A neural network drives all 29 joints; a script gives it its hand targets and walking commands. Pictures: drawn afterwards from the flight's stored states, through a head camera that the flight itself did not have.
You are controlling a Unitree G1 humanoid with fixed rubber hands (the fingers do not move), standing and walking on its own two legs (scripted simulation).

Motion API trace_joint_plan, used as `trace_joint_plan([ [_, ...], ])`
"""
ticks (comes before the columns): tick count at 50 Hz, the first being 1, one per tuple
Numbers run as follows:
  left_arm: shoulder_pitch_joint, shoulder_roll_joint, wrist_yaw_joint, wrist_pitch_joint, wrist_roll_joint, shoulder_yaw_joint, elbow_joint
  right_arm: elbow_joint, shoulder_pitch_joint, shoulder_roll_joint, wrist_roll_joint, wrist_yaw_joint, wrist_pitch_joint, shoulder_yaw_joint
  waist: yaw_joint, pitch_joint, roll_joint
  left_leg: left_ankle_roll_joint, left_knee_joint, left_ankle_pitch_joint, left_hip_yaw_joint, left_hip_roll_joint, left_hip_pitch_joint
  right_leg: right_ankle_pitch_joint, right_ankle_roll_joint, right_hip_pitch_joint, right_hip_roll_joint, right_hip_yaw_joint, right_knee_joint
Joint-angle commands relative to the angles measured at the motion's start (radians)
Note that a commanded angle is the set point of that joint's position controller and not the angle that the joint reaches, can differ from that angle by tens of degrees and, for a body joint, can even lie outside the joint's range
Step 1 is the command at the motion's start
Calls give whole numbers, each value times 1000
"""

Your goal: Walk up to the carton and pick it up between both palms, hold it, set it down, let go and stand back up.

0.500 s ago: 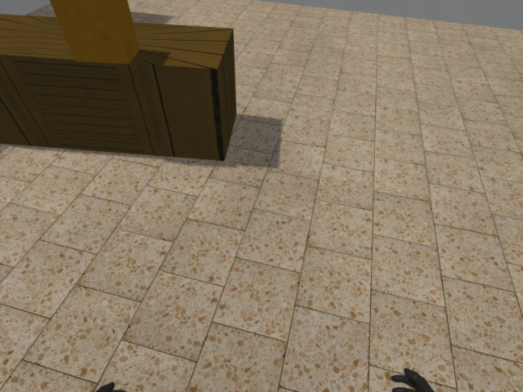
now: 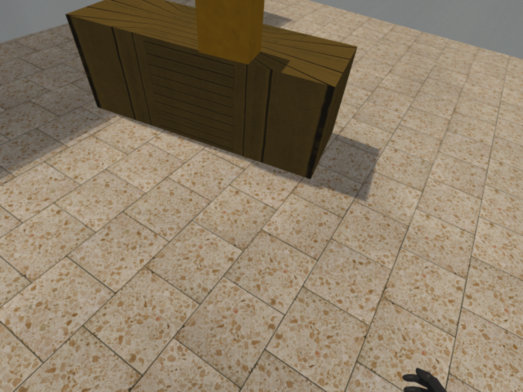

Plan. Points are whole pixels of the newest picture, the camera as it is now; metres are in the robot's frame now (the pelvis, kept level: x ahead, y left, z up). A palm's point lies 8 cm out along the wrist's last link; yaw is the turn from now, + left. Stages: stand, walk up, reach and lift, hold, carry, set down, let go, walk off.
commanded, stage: walk up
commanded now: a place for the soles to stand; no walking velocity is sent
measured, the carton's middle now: (230, 20) +1.60 +0.15 -0.05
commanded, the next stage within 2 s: none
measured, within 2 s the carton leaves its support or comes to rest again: neither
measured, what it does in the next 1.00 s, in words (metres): walks ahead: right foot, then left foot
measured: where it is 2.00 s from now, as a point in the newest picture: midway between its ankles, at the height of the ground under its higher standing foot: (245, 237)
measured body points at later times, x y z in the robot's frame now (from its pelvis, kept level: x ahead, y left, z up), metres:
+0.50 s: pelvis +0.25 -0.04 +0.01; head +0.26 -0.06 +0.46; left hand +0.28 +0.25 -0.08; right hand +0.37 -0.30 -0.11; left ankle +0.21 +0.08 -0.63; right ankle +0.31 -0.15 -0.71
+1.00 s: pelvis +0.48 +0.01 +0.03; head +0.49 +0.03 +0.47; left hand +0.52 +0.29 -0.09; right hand +0.60 -0.25 -0.07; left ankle +0.48 +0.13 -0.71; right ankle +0.57 -0.13 -0.65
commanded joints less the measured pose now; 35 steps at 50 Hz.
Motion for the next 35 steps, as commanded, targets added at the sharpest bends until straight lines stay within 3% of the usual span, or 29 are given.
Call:
trace_joint_plan([
  [1, -38, 77, -11, -34, -16, 20, -180, -40, 92, -231, -7, -41, -7, -67, -63, 27, 167, 223, -490, -442, -524, 293, 242, 101, 26, -450, -10, 83, 105],
  [3, 37, 65, -24, -31, -6, 26, -154, -25, 63, -176, -11, -31, -29, -42, -33, 12, 183, 209, -498, -291, -370, 229, 125, 141, 48, -317, -2, 73, -12],
  [4, 33, 52, -31, -26, -5, 26, -159, -11, 64, -169, -11, -28, -37, -38, -29, 17, 185, 216, -507, -264, -337, 223, 107, 151, 56, -310, 5, 67, -61],
  [6, -6, 35, -38, -20, -3, 29, -178, 17, 76, -167, -10, -24, -46, -39, -40, 51, 173, 229, -529, -271, -310, 225, 95, 185, 65, -339, 10, 60, -181],
  [11, -78, -1, -43, -32, 5, 40, -214, 52, 74, -185, -7, -11, -53, -49, -58, 56, 157, 200, -512, -275, -244, 201, 95, 379, 40, -274, 39, 49, -397],
  [14, -75, -8, -35, -46, 2, 52, -229, 52, 72, -189, -10, -4, -49, -50, -54, 71, 140, 192, -470, -257, -238, 209, 89, 373, 15, -174, 62, 21, -466],
  [15, -39, -6, -27, -52, 2, 57, -227, 50, 69, -188, -13, -3, -45, -47, -36, 70, 125, 183, -425, -220, -234, 208, 88, 362, 10, -111, 76, 2, -499],
  [16, 17, -5, -17, -59, 11, 61, -211, 44, 65, -179, -23, -5, -35, -36, 12, 66, 85, 165, -311, -131, -198, 180, 40, 341, 8, 6, 102, -33, -523],
  [17, 145, 28, -1, -68, 15, 76, -179, 36, 81, -143, -30, -5, -29, -21, 70, 2, 9, 132, -75, -11, -141, 120, -3, 275, -9, 174, 133, -41, -539],
  [18, 286, 116, 14, -78, 34, 94, -159, 8, 152, -56, -32, 0, -27, 11, 114, -137, -194, 61, 346, -51, -22, 5, -103, 45, -72, 353, -45, 211, -622],
  [19, 258, 214, 23, -76, 33, 99, -196, -48, 196, -45, -24, 2, -22, 12, 66, -155, -306, -4, 550, -305, -56, -109, -326, -197, -176, 386, -268, 788, -893],
  [20, 163, 181, 36, -62, 14, 96, -197, -60, 126, -129, -31, -5, -5, -6, 59, -78, -116, -6, 643, -234, -136, -21, -369, -324, -244, 295, -297, 838, -960],
  [21, 111, 144, 41, -60, 10, 80, -196, -69, 69, -142, -28, -1, 5, -9, 52, -3, -43, -11, 677, -173, -124, 13, -396, -260, -244, 236, -276, 717, -926],
  [22, 81, 121, 41, -62, 15, 66, -181, -70, 55, -129, -19, 2, 9, -7, 42, 22, -27, -9, 619, -130, -120, 44, -380, -129, -233, 181, -235, 557, -904],
  [24, 33, 80, 37, -73, 18, 40, -152, -55, 96, -106, -12, 17, 10, -11, 5, 22, -46, -22, 453, -83, -115, 81, -259, 25, -198, 83, -157, 323, -912],
  [25, 33, 76, 35, -79, 17, 37, -134, -52, 94, -85, -9, 27, 11, -9, 4, 23, -58, -33, 380, -69, -92, 78, -223, 105, -199, 67, -137, 253, -917],
  [27, 57, 76, 33, -86, 11, 36, -102, -64, 41, -59, -4, 38, 11, -2, 18, 35, -59, -44, 242, -31, -57, 79, -209, 216, -207, 79, -125, 176, -918],
  [30, 76, 90, 27, -85, 1, 37, -74, -85, -45, -34, -2, 45, 3, 0, 35, 49, -43, -32, 52, 86, -16, 71, -140, 215, -184, 73, -98, 87, -917],
  [33, 86, 102, 20, -75, 0, 43, -62, -103, -100, -34, -4, 44, -5, -10, 43, 75, -36, -15, -42, 146, 18, 48, -54, 146, -170, 44, -100, 61, -918],
  [35, 87, 106, 19, -62, 2, 46, -61, -113, -103, -38, -4, 38, -10, -17, 32, 95, -22, -3, -86, 128, 30, 36, 1, 170, -163, 41, -114, 63, -887],
])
